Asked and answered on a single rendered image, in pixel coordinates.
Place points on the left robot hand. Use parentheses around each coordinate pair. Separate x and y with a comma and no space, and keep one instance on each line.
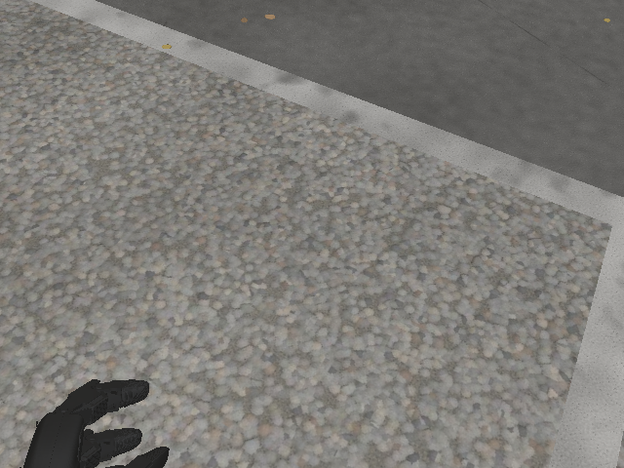
(60,441)

